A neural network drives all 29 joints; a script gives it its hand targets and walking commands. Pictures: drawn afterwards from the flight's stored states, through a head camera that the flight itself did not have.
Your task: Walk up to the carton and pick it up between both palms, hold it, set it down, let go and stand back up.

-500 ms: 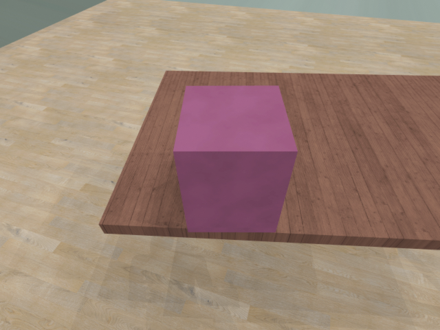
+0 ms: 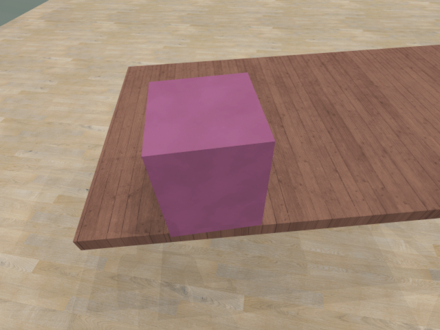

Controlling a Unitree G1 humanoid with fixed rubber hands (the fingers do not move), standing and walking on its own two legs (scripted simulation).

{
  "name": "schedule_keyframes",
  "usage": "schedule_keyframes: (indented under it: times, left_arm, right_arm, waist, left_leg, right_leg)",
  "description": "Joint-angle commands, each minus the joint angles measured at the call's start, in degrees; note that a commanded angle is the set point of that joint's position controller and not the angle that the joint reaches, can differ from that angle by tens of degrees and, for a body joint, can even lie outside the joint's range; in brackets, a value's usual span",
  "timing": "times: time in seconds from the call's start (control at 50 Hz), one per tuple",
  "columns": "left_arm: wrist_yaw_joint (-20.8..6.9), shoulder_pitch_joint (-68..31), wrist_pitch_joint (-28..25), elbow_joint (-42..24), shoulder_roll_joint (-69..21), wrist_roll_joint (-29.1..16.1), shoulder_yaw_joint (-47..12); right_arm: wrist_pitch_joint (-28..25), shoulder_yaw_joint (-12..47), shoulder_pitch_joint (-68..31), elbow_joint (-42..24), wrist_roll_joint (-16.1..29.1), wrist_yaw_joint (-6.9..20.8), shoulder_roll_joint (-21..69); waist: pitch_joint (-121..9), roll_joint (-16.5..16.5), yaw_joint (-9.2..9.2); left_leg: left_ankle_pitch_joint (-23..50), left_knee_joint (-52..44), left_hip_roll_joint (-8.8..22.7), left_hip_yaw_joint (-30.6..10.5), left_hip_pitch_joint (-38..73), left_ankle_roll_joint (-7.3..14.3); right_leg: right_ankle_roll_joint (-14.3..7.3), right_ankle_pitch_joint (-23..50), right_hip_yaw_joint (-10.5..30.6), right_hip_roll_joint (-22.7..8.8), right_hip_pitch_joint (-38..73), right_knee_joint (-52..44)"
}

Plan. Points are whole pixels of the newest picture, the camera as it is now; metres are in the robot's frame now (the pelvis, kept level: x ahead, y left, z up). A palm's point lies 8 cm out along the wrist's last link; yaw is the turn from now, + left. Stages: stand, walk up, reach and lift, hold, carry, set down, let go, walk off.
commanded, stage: walk up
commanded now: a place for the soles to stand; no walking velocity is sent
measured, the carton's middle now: (208, 157) +0.45 +0.03 +0.07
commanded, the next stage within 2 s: none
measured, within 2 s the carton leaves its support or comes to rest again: neither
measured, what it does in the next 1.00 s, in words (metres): stands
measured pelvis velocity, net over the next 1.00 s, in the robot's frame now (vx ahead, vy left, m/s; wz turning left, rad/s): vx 0.01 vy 0.02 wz -0.08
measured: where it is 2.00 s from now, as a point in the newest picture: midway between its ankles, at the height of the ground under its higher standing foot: outside the picture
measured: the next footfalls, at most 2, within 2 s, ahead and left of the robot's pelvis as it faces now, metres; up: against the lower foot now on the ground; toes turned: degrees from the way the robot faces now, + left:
none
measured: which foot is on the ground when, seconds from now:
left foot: down 0.00-1.00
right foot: down 0.00-1.00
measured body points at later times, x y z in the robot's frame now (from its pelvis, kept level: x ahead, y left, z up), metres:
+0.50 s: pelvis +0.01 +0.00 -0.01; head +0.03 -0.02 +0.44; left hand +0.11 +0.22 -0.13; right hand +0.08 -0.23 -0.15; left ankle -0.06 +0.08 -0.72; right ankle +0.04 -0.12 -0.72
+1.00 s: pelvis +0.01 +0.02 +0.00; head +0.04 +0.00 +0.45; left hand +0.11 +0.22 -0.13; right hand +0.07 -0.23 -0.14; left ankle -0.06 +0.09 -0.72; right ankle +0.04 -0.11 -0.72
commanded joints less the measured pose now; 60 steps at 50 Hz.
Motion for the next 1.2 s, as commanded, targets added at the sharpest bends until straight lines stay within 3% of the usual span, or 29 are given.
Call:
schedule_keyframes:
  times: [0.0, 0.32, 0.5, 0.64, 0.68, 0.72, 0.76, 0.82, 0.84, 0.86, 0.88, 0.9, 0.92, 0.94, 0.96, 1.0, 1.04, 1.08, 1.14, 1.16, 1.18]
  left_arm:
    - [0.7, 1.4, -1.7, -6.1, 6.6, 0.0, 1.8]
    - [1.2, 1.2, -1.3, -6.8, 7.2, -0.1, 1.7]
    - [1.3, 1.3, -1.2, -6.6, 7.9, -0.1, 1.7]
    - [1.3, -0.3, -0.8, -7.1, 6.6, 0.0, 1.2]
    - [1.3, 0.3, -0.8, -7.0, 6.6, 0.0, 1.2]
    - [1.2, 1.4, -0.9, -6.8, 7.2, -0.2, 1.4]
    - [1.3, 3.1, -1.1, -6.2, 8.5, -0.2, 1.8]
    - [1.4, 4.6, -1.3, -5.6, 10.9, 0.0, 3.0]
    - [1.4, 2.6, -1.3, -5.6, 10.9, 0.1, 2.8]
    - [1.4, 0.1, -1.2, -6.1, 10.2, 0.2, 2.5]
    - [1.4, -2.7, -1.0, -6.3, 9.5, 0.2, 2.0]
    - [1.1, -4.9, -0.9, -6.4, 7.9, 0.3, 1.5]
    - [0.8, -4.7, -0.9, -5.7, 5.7, 0.4, 0.9]
    - [0.9, -4.2, -0.7, -5.0, 5.0, 0.6, 0.5]
    - [1.0, -3.9, -0.5, -4.4, 4.7, 0.9, 0.4]
    - [0.8, -4.8, -0.5, -4.1, 4.0, 0.6, 0.1]
    - [0.4, -4.8, -0.6, -4.1, 3.9, 0.5, 0.1]
    - [0.3, -3.5, -0.8, -3.6, 5.2, 0.5, 0.5]
    - [0.7, -0.7, -0.9, -2.0, 6.6, 0.1, 1.0]
    - [0.6, -5.3, 0.1, -0.9, 8.2, -0.3, 1.2]
    - [0.7, -8.1, 0.7, -1.6, 6.0, 0.1, 0.5]
  right_arm:
    - [-1.3, -1.4, -0.1, -6.2, 0.0, -0.2, -6.0]
    - [-0.8, -1.6, 1.5, -6.9, 0.0, 0.0, -7.5]
    - [-0.7, -1.7, 2.6, -7.3, 0.1, 0.2, -7.7]
    - [-1.0, -2.1, 3.2, -7.2, 0.1, -0.2, -8.9]
    - [-1.0, -2.0, 2.8, -7.4, 0.1, -0.2, -9.0]
    - [-0.9, -1.9, 2.3, -7.6, 0.0, -0.1, -8.8]
    - [-0.6, -1.8, 1.8, -7.9, 0.0, 0.2, -8.2]
    - [-0.3, -1.6, 3.2, -8.6, -0.1, 0.5, -6.8]
    - [-0.4, -1.4, 4.0, -8.4, -0.1, 0.4, -6.1]
    - [-0.8, -1.1, 5.9, -7.7, 0.1, 0.3, -6.0]
    - [-1.2, -0.9, 7.8, -6.5, 0.5, 0.2, -6.2]
    - [-1.8, -1.3, 8.4, -5.5, 0.7, -0.1, -7.3]
    - [-2.3, -2.0, 9.0, -4.6, 0.5, -0.3, -8.8]
    - [-2.6, -2.4, 7.9, -4.6, 0.6, -0.6, -9.3]
    - [-2.7, -2.5, 7.9, -4.7, 0.7, -0.8, -9.3]
    - [-2.9, -2.5, 7.9, -4.9, 0.6, -1.0, -8.8]
    - [-3.0, -2.3, 7.3, -5.1, 0.6, -1.0, -8.7]
    - [-2.9, -2.2, 7.8, -5.0, 1.0, -0.8, -8.1]
    - [-2.3, -2.3, 7.3, -5.1, 0.9, -0.5, -7.8]
    - [-3.1, -2.0, 10.2, -5.9, 1.3, -0.8, -5.6]
    - [-3.6, -2.7, 10.8, -5.6, 1.2, -1.0, -7.9]
  waist:
    - [-4.2, -3.1, 0.21]
    - [-4.3, -3.3, 0.00]
    - [-4.5, -4.3, -0.26]
    - [-3.4, -1.9, -0.42]
    - [-3.2, -1.8, -0.07]
    - [-3.6, -2.5, 0.39]
    - [-4.3, -4.6, 1.02]
    - [-4.8, -10.1, 1.02]
    - [-4.3, -11.7, -0.16]
    - [-4.2, -11.7, -1.27]
    - [-4.6, -10.5, -2.73]
    - [-4.6, -7.5, -3.32]
    - [-4.4, -3.0, -2.64]
    - [-3.2, -1.1, -1.59]
    - [-3.2, -0.9, -1.36]
    - [-2.7, 1.2, -1.43]
    - [-1.9, 2.0, -0.96]
    - [-2.7, 1.6, -0.34]
    - [-5.0, 0.2, 1.25]
    - [-4.6, -6.4, -1.95]
    - [-2.3, -3.6, -2.09]
  left_leg:
    - [14.3, -6.6, 6.7, -6.5, 2.5, 3.1]
    - [15.1, -5.0, 7.2, -6.1, 3.4, 3.5]
    - [14.5, -3.4, 5.9, -6.3, 3.7, 3.1]
    - [17.7, -7.0, 10.6, -6.8, 5.2, 5.1]
    - [18.5, -6.3, 10.4, -5.9, 4.5, 4.9]
    - [18.1, -4.1, 8.4, -4.8, 3.1, 4.0]
    - [16.0, -0.1, 5.2, -4.4, 0.9, 2.5]
    - [3.4, 4.5, -1.0, -7.7, -2.9, 0.1]
    - [-2.8, 2.5, -1.6, -9.5, -4.8, 0.3]
    - [-2.8, -0.8, -0.6, -11.1, -5.1, 0.8]
    - [3.8, -6.0, 1.2, -12.2, -2.7, 1.5]
    - [12.0, -10.7, 3.5, -12.7, 3.2, 2.4]
    - [21.0, -12.7, 7.5, -14.4, 8.9, 3.3]
    - [28.3, -12.9, 11.5, -16.0, 10.7, 4.4]
    - [33.2, -11.8, 13.6, -16.2, 11.6, 5.4]
    - [35.3, -11.2, 13.5, -14.3, 9.9, 5.2]
    - [33.4, -10.0, 10.6, -10.9, 5.5, 3.4]
    - [31.3, -8.3, 7.6, -8.6, 1.1, 1.7]
    - [27.5, -5.8, 6.0, -8.1, 0.2, 1.2]
    - [31.4, -10.8, 10.2, -11.4, 5.4, 0.7]
    - [35.9, -11.4, 12.4, -12.4, 7.8, 1.0]
  right_leg:
    - [-3.3, 20.0, 3.1, -3.8, -1.4, -4.7]
    - [-3.9, 19.8, 4.2, -3.1, -3.2, -2.7]
    - [-4.9, 19.9, 7.0, -3.3, -3.6, -3.6]
    - [-2.6, 18.4, 0.2, -2.1, -5.7, 0.7]
    - [-2.7, 18.9, 0.2, -2.4, -4.9, 0.3]
    - [-3.6, 20.7, 2.5, -2.9, -2.9, -0.9]
    - [-5.7, 21.9, 8.1, -4.0, -0.4, -4.2]
    - [-11.9, 17.7, 24.6, -8.8, 2.1, -13.8]
    - [-12.9, 16.6, 27.5, -9.8, 3.1, -15.3]
    - [-12.4, 17.2, 26.8, -10.0, 3.9, -15.0]
    - [-10.5, 19.1, 23.4, -9.0, 3.5, -13.3]
    - [-6.3, 20.1, 16.1, -5.9, -0.7, -9.5]
    - [-2.2, 20.9, 6.9, -2.4, -4.7, -3.5]
    - [-0.2, 15.6, -0.5, 0.2, -6.8, -1.1]
    - [0.1, 11.5, -2.8, -0.2, -7.0, -1.6]
    - [-1.0, 9.7, -3.8, -1.2, -5.3, -3.3]
    - [-2.2, 17.7, -3.6, -2.5, -0.4, -5.1]
    - [-3.6, 24.9, -1.8, -4.0, 5.2, -5.4]
    - [-5.0, 26.7, 1.0, -6.2, 8.1, -5.7]
    - [-5.1, 26.7, -2.3, -2.5, 3.4, -3.5]
    - [-3.1, 22.5, -5.4, -1.9, -1.1, -3.2]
